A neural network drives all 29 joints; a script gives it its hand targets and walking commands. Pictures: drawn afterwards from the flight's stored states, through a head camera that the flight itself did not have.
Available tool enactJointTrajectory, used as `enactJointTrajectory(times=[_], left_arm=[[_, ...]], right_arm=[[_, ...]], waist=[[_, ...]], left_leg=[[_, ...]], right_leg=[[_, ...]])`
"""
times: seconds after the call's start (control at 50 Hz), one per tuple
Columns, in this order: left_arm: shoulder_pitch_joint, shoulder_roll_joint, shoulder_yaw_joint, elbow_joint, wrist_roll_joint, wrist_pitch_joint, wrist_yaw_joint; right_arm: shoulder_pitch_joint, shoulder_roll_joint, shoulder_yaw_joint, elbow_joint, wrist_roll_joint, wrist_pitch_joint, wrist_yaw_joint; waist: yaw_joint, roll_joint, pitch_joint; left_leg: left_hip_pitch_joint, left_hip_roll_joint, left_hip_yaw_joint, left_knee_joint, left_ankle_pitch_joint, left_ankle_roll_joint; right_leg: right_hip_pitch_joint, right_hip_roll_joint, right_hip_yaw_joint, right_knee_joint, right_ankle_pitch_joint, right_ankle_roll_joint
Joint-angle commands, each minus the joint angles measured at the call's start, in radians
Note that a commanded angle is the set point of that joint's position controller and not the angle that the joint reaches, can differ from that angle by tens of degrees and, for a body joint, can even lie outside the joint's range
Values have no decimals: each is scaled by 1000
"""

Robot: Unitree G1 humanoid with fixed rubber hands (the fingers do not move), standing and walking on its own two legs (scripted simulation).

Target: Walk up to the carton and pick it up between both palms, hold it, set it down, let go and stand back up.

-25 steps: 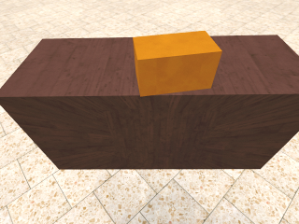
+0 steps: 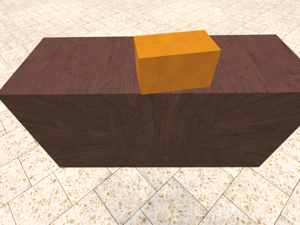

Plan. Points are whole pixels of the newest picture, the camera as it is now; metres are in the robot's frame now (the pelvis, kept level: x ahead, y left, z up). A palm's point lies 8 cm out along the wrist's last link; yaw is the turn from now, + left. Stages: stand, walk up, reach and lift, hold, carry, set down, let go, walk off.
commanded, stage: stand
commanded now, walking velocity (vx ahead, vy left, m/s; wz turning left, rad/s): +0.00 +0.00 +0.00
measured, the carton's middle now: (172, 62) +0.74 -0.08 +0.04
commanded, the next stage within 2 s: walk up in 0.70 s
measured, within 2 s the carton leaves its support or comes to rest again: neither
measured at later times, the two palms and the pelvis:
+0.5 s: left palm out of the picture +0.03 +0.26 -0.13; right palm out of the picture +0.07 -0.26 -0.12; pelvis -0.01 +0.00 +0.00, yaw +0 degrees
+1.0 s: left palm out of the picture +0.03 +0.26 -0.12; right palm out of the picture +0.06 -0.27 -0.12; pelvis -0.01 -0.01 +0.00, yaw +0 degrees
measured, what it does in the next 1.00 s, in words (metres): stands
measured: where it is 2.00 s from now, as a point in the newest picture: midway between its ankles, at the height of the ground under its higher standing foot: outside the picture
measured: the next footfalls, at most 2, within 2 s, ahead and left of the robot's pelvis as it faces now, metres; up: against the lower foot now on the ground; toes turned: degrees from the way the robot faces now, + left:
left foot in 1.50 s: +0.19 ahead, +0.09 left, +0.00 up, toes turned +4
right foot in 1.94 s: +0.26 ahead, -0.17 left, +0.00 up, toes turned +3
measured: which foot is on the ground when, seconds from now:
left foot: down 0.00-1.00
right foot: down 0.00-1.00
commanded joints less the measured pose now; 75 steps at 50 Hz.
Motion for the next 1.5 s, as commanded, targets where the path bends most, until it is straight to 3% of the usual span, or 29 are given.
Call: enactJointTrajectory(times=[0.0, 0.04, 0.06, 0.1, 0.14, 0.2, 0.24, 0.42, 0.5, 0.62, 0.82, 0.86, 0.88, 0.9, 0.92, 0.94, 0.96, 1.04, 1.06, 1.08, 1.1, 1.12, 1.14, 1.18, 1.22, 1.28, 1.4, 1.44, 1.48], left_arm=[[-98, 249, 55, -63, 14, -22, 7], [-111, 230, 63, -72, 4, -18, 7], [-104, 268, 64, -62, 12, -27, 6], [-87, 235, 55, -55, 12, -21, 0], [-82, 236, 53, -57, 16, -23, 5], [-103, 274, 74, -62, 28, -23, 4], [-107, 253, 64, -67, 23, -22, 2], [-95, 249, 57, -61, 18, -20, -3], [-92, 256, 63, -61, 17, -28, 1], [-48, 252, 62, -45, 5, -25, -2], [-66, 263, 59, -46, 5, -20, 4], [-103, 257, 63, -59, 20, -26, 0], [-26, 331, 103, -111, 44, -17, -31], [-63, 314, 114, -128, 49, -10, -41], [-80, 309, 119, -145, 54, -3, -46], [-57, 312, 123, -161, 57, 0, -46], [-17, 311, 125, -149, 52, 0, -51], [139, 296, 142, -135, 50, -2, -70], [243, 297, 156, -115, 48, -5, -64], [357, 315, 169, -71, 49, -7, -54], [368, 393, 171, -79, 59, -13, -34], [191, 437, 172, -133, 60, -18, -23], [124, 446, 173, -157, 42, -22, -16], [36, 418, 168, -160, 41, -37, -20], [68, 353, 144, -152, 35, -44, -20], [112, 378, 157, -145, 32, -37, -19], [196, 357, 145, -151, 24, -33, -17], [152, 363, 137, -163, 25, -27, -21], [39, 336, 117, -196, 16, -23, -25]], right_arm=[[-57, -254, -52, -12, 2, -49, 0], [-67, -255, -51, 0, -7, -45, -9], [-42, -231, -43, -3, -7, -41, -8], [-76, -271, -49, -14, -1, -53, -6], [-70, -249, -45, -7, 5, -50, -4], [-88, -230, -37, -10, -7, -42, 3], [-74, -229, -37, -4, -2, -44, 2], [-90, -257, -46, -21, -1, -52, -7], [-36, -225, -36, 2, 3, -48, 3], [-79, -285, -60, -6, -1, -57, -1], [-88, -249, -44, 5, -4, -47, 3], [-54, -249, -41, -1, 5, -52, 1], [59, -353, -107, 5, -8, -70, 10], [131, -422, -124, 31, -17, -70, 11], [150, -458, -150, 29, -30, -74, 6], [123, -455, -152, 4, -32, -85, 0], [121, -445, -153, -5, -28, -90, -3], [-49, -412, -155, -95, -37, -69, 7], [-90, -392, -151, -119, -42, -62, 12], [-127, -318, -123, -122, -34, -48, 12], [-101, -185, -81, -129, -19, -45, 8], [-84, -249, -95, -139, -8, -42, -1], [-37, -329, -112, -110, 12, -51, 5], [32, -347, -117, -56, 1, -51, 15], [58, -337, -114, -45, 3, -54, 28], [-8, -325, -116, -69, 6, -45, 25], [-55, -302, -98, -120, -9, -71, 11], [-21, -309, -100, -113, -4, -87, 7], [186, -294, -110, -49, 6, -108, -1]], waist=[[3, 4, -69], [17, -24, -100], [-4, 32, -127], [17, -22, -61], [2, 51, -75], [15, -9, -61], [-2, 21, -55], [13, -2, -97], [-9, -5, -119], [30, 24, -148], [22, 42, -120], [-10, -11, -133], [-18, -8, -177], [-54, 73, -129], [-73, 154, -53], [-42, 123, -31], [-26, 39, -17], [79, 121, -129], [153, 132, -98], [218, -17, -44], [184, -282, 20], [101, -117, 121], [60, -13, 119], [22, -117, 168], [14, -120, 160], [64, -127, 123], [99, -196, 42], [65, -191, 24], [-55, -141, -58]], left_leg=[[73, 111, -137, -213, 49, 63], [96, 110, -125, -211, 68, 65], [127, 107, -132, -242, 88, 58], [58, 134, -167, -266, 18, 66], [88, 120, -144, -252, -54, 59], [46, 110, -140, -252, -75, 64], [54, 111, -148, -264, -92, 66], [91, 112, -128, -252, 89, 60], [114, 107, -132, -250, 5, 68], [109, 124, -131, -250, 100, 60], [97, 126, -139, -268, 5, 67], [129, 110, -131, -279, 30, 56], [209, 126, -196, -263, -387, 120], [278, 218, -373, -331, -587, 185], [273, 342, -515, -433, -673, 234], [247, 404, -587, -453, -621, 291], [213, 411, -594, -450, -586, 290], [2, 291, -308, -323, -398, 197], [-189, 216, -200, -250, -424, 140], [-380, 110, -82, 26, -442, 87], [-591, -68, 56, 414, -354, 21], [-610, -53, -86, 479, -249, 23], [-550, 3, -134, 481, -149, 37], [-463, 54, -94, 476, -64, 14], [-359, 82, -64, 403, -22, 25], [-357, 55, -67, 318, -51, 5], [-323, 43, 30, 123, -159, 28], [-211, 30, 30, 25, -127, 50], [176, -22, 86, -179, 115, 68]], right_leg=[[45, -115, 156, -249, 31, -61], [70, -113, 140, -256, 61, -55], [63, -112, 137, -237, 42, -59], [57, -93, 105, -221, 67, -57], [30, -110, 161, -263, -3, -67], [47, -105, 152, -279, -61, -62], [21, -113, 179, -304, -81, -68], [86, -115, 130, -240, 103, -53], [44, -120, 169, -277, -12, -63], [96, -101, 124, -231, 104, -38], [75, -116, 151, -266, 32, -42], [80, -117, 146, -279, 27, -52], [-31, -51, 118, -187, -337, -74], [-247, -17, 75, -42, -393, -54], [-368, 12, -1, 195, -269, -22], [-403, -35, 63, 329, -233, -26], [-388, -65, 93, 333, -224, -28], [26, -58, 8, 51, -233, -41], [227, -26, -22, -66, -165, -72], [392, -63, 127, -260, -268, -71], [381, -263, 556, -484, -592, -85], [217, -359, 772, -612, -765, -104], [168, -368, 740, -593, -710, -97], [152, -279, 520, -567, -528, -62], [136, -229, 388, -514, -296, -84], [250, -233, 369, -490, -221, -123], [413, -268, 284, -299, 369, -208], [336, -266, 237, -232, 516, -224], [134, -159, 82, 4, 586, -170]])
